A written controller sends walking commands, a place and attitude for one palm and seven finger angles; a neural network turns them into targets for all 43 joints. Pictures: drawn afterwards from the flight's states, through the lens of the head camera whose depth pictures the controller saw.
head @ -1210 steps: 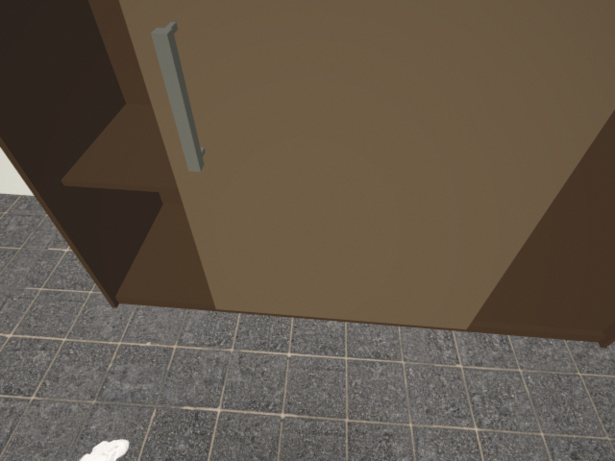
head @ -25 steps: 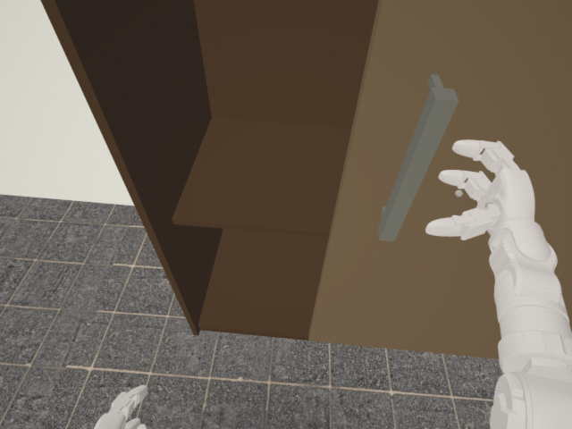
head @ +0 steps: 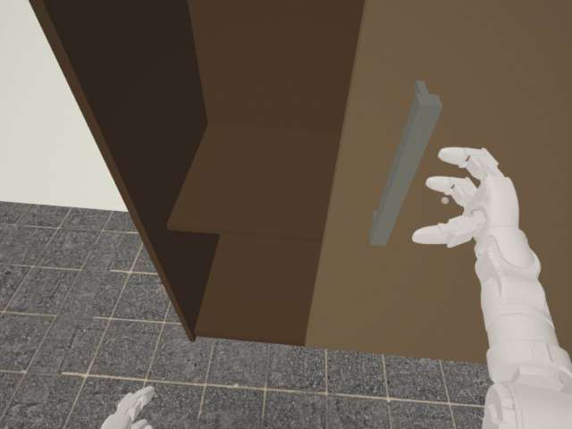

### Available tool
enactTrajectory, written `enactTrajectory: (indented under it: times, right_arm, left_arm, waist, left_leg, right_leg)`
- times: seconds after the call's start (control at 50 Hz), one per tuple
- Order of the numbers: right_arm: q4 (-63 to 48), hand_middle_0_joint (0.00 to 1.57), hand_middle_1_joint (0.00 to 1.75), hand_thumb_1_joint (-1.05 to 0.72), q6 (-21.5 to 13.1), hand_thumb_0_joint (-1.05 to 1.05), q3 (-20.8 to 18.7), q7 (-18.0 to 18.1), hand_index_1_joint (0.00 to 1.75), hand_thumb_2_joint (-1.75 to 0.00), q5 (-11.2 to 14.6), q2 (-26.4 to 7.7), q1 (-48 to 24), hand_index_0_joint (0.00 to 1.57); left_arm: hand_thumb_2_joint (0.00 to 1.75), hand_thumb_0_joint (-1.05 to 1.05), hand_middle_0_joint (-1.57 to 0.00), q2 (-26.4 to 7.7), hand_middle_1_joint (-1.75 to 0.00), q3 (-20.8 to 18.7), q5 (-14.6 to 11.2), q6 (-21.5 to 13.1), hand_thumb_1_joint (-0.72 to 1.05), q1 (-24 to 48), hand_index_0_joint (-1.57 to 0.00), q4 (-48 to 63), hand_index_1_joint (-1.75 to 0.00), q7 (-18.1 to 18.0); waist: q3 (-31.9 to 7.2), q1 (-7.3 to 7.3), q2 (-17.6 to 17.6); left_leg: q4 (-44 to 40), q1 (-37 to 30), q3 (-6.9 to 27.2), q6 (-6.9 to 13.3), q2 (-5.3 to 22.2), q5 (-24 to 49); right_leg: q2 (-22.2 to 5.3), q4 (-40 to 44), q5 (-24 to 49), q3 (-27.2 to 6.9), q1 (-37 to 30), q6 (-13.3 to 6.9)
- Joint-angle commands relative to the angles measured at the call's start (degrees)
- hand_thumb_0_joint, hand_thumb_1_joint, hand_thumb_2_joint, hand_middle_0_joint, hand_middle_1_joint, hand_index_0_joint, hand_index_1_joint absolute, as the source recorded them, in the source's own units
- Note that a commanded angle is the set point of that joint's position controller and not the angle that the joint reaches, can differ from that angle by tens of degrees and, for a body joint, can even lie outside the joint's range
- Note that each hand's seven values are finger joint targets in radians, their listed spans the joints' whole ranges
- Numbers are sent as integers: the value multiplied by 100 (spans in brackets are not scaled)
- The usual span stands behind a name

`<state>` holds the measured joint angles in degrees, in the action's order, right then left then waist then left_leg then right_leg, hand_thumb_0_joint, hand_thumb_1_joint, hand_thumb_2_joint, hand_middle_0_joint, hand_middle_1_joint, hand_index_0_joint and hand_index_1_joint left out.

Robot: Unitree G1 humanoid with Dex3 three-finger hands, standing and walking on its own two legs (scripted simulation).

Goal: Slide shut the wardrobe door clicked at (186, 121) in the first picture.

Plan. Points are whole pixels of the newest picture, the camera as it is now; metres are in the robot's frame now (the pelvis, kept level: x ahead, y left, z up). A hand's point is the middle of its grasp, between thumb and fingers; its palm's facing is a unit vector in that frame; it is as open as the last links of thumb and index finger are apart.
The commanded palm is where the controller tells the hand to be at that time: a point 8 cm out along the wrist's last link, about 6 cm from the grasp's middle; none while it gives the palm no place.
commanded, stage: move the hooked fingers beside the handle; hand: right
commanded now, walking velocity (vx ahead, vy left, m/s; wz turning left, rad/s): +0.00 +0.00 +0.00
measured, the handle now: (396, 173) +0.48 -0.12 +0.12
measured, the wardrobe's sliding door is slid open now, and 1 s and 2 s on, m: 0.39 0.39 0.39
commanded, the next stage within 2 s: feel for the door with the fingertips in 0.20 s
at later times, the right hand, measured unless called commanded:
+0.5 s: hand (431, 202) +0.41 -0.16 +0.13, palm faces -0.01 +1.00 +0.00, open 14.0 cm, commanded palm +0.39 -0.21 +0.13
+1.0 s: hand (420, 196) +0.42 -0.14 +0.13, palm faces +0.02 +1.00 -0.01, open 14.0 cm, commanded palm +0.40 -0.19 +0.13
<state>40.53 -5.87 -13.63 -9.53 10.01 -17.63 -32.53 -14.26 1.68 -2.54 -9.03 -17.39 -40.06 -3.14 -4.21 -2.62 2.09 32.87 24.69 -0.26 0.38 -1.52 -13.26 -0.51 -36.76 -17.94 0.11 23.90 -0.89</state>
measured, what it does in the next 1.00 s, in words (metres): stands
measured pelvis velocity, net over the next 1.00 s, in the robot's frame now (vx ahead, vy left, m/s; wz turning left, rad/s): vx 0.00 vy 0.01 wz -0.01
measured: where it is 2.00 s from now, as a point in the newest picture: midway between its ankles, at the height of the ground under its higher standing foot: outside the picture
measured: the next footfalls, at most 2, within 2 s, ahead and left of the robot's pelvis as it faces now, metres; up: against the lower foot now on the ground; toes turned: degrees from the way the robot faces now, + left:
none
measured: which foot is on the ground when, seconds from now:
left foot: down 0.00-1.00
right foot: down 0.00-1.00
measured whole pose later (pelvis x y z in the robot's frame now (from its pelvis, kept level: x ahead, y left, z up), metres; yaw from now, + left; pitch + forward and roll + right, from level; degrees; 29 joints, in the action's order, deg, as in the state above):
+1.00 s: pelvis +0.00 +0.01 +0.00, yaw +0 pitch +4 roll +1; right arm 41.5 -5.2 -11.2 -5.8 9.1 -15.1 -35.0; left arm -14.4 1.4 -2.4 -8.4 -15.9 -40.9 -3.4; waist -3.3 -2.6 2.3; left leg 33.3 24.3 -1.0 1.3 -2.0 -13.3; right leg -1.0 -36.5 -17.5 -0.6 23.4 0.1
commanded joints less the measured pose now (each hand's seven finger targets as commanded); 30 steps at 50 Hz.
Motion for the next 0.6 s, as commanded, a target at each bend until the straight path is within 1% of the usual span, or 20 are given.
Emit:
enactTrajectory:
  times: [0.0, 0.02, 0.06, 0.08, 0.12, 0.14, 0.16, 0.18, 0.22, 0.26, 0.28, 0.32, 0.34, 0.36, 0.42, 0.44, 0.46, 0.52, 0.54, 0.58]
  right_arm:
    - [-1491, 30, 120, 50, -381, 0, -302, 37, 120, -30, 27, -1247, -2494, 30]
    - [-1476, 30, 120, 50, -400, 0, -393, 40, 120, -30, 34, -1324, -2431, 30]
    - [-1651, 30, 120, 50, -453, 0, -220, -4, 120, -30, 69, -1122, -2437, 30]
    - [-1695, 30, 120, 50, -475, 0, -347, -4, 120, -30, 83, -1274, -2399, 30]
    - [-1682, 30, 120, 50, -450, 0, -308, -62, 120, -30, 105, -1232, -2362, 30]
    - [-1684, 30, 120, 50, -417, 0, -181, -97, 120, -30, 104, -1103, -2280, 30]
    - [-1677, 30, 120, 50, -388, 0, -14, -115, 120, -30, 116, -934, -2417, 30]
    - [-1531, 30, 120, 50, -343, 0, -82, -110, 120, -30, 109, -1021, -2389, 30]
    - [-1389, 30, 120, 50, -255, 0, -182, -105, 120, -30, 117, -1133, -2439, 30]
    - [-1369, 30, 120, 50, -228, 0, -173, -111, 120, -30, 137, -1094, -2429, 30]
    - [-1504, 30, 120, 50, -258, 0, -186, -98, 120, -30, 114, -1163, -2518, 30]
    - [-1797, 30, 120, 50, -336, 0, 102, -71, 120, -30, 121, -809, -2592, 30]
    - [-1780, 30, 120, 50, -354, 0, 250, -62, 120, -30, 139, -619, -2589, 30]
    - [-1776, 30, 120, 50, -390, 0, 220, -33, 120, -30, 141, -672, -2686, 30]
    - [-1646, 30, 120, 50, -386, 0, 84, 80, 120, -30, 130, -743, -2545, 30]
    - [-1532, 30, 120, 50, -357, 0, 62, 111, 120, -30, 108, -754, -2485, 30]
    - [-1526, 30, 120, 50, -334, 0, 65, 148, 120, -30, 99, -719, -2507, 30]
    - [-1380, 30, 120, 50, -255, 0, -146, 293, 120, -30, -6, -929, -2455, 30]
    - [-1372, 30, 120, 50, -249, 0, -191, 320, 120, -30, -26, -948, -2398, 30]
    - [-1634, 30, 120, 50, -317, 0, -224, 361, 120, -30, -55, -978, -2282, 30]
  left_arm:
    - [90, 0, -20, -801, -30, -297, 0, -251, 90, 139, -20, 744, -30, -54]
    - [90, 0, -20, -793, -30, -294, 9, -250, 90, 134, -20, 748, -30, -60]
    - [90, 0, -20, -765, -30, -288, 3, -262, 90, 162, -20, 788, -30, -59]
    - [90, 0, -20, -790, -30, -305, 9, -267, 90, 163, -20, 783, -30, -63]
    - [90, 0, -20, -783, -30, -296, -6, -261, 90, 165, -20, 769, -30, -72]
    - [90, 0, -20, -772, -30, -291, -22, -261, 90, 195, -20, 792, -30, -70]
    - [90, 0, -20, -766, -30, -280, -36, -269, 90, 223, -20, 786, -30, -74]
    - [90, 0, -20, -790, -30, -288, -37, -267, 90, 220, -20, 751, -30, -82]
    - [90, 0, -20, -808, -30, -276, -39, -249, 90, 218, -20, 719, -30, -96]
    - [90, 0, -20, -801, -30, -274, -44, -244, 90, 236, -20, 736, -30, -102]
    - [90, 0, -20, -808, -30, -277, -33, -248, 90, 245, -20, 746, -30, -100]
    - [90, 0, -20, -743, -30, -282, -32, -288, 90, 253, -20, 784, -30, -70]
    - [90, 0, -20, -731, -30, -284, -35, -317, 90, 253, -20, 770, -30, -59]
    - [90, 0, -20, -754, -30, -289, -29, -335, 90, 215, -20, 734, -30, -50]
    - [90, 0, -20, -767, -30, -306, -12, -335, 90, 215, -20, 696, -30, -34]
    - [90, 0, -20, -760, -30, -300, -22, -324, 90, 237, -20, 690, -30, -36]
    - [90, 0, -20, -753, -30, -290, -13, -321, 90, 256, -20, 696, -30, -26]
    - [90, 0, -20, -734, -30, -272, 10, -263, 90, 272, -20, 689, -30, -20]
    - [90, 0, -20, -723, -30, -275, 21, -250, 90, 263, -20, 695, -30, -21]
    - [90, 0, -20, -709, -30, -293, 43, -241, 90, 265, -20, 753, -30, -3]
  waist:
    - [-1576, 15, 46]
    - [-1591, 57, 8]
    - [-1628, 25, 50]
    - [-1663, 43, -106]
    - [-1628, 17, -13]
    - [-1605, 28, 56]
    - [-1468, -56, 43]
    - [-1366, -53, -81]
    - [-1293, -65, -58]
    - [-1300, -53, -100]
    - [-1418, -24, 8]
    - [-1652, -46, 205]
    - [-1595, -90, 214]
    - [-1602, -105, 160]
    - [-1643, -45, -135]
    - [-1531, -41, -174]
    - [-1513, -20, -184]
    - [-1472, 41, -148]
    - [-1518, 65, -267]
    - [-1760, 150, -205]
  left_leg:
    - [-356, -850, -88, 114, -123, 852]
    - [-338, -914, -83, 123, -126, 926]
    - [-324, -892, -102, 118, -139, 1007]
    - [-338, -975, -74, 116, -145, 1064]
    - [-322, -960, -88, 113, -132, 1103]
    - [-325, -915, -101, 119, -136, 1010]
    - [-355, -773, -129, 113, -139, 909]
    - [-404, -752, -110, 115, -141, 822]
    - [-416, -715, -91, 107, -114, 685]
    - [-423, -717, -100, 109, -114, 615]
    - [-407, -791, -77, 125, -113, 683]
    - [-337, -767, -119, 124, -114, 880]
    - [-329, -658, -148, 119, -129, 868]
    - [-316, -613, -173, 123, -143, 826]
    - [-319, -740, -133, 107, -135, 838]
    - [-330, -735, -142, 102, -129, 763]
    - [-346, -764, -123, 98, -115, 743]
    - [-356, -882, -55, 94, -78, 741]
    - [-345, -950, -39, 94, -77, 817]
    - [-315, -1153, -22, 105, -80, 1027]
  right_leg:
    - [93, 602, 1012, -89, -549, 44]
    - [98, 590, 1079, -95, -542, 45]
    - [92, 584, 1169, -96, -655, 62]
    - [90, 542, 1206, -76, -611, 32]
    - [88, 559, 1217, -78, -633, 49]
    - [94, 575, 1143, -91, -642, 60]
    - [85, 593, 1053, -108, -671, 57]
    - [86, 572, 970, -104, -587, 31]
    - [95, 588, 802, -117, -485, 30]
    - [108, 592, 747, -126, -476, 29]
    - [119, 568, 839, -109, -502, 31]
    - [115, 537, 1068, -131, -758, 69]
    - [103, 522, 1087, -152, -816, 82]
    - [92, 529, 1070, -192, -828, 105]
    - [110, 513, 1015, -164, -685, 66]
    - [110, 539, 917, -151, -591, 64]
    - [124, 553, 872, -131, -534, 54]
    - [140, 547, 837, -64, -363, 28]
    - [141, 530, 891, -58, -344, 18]
    - [146, 520, 1083, -26, -418, 23]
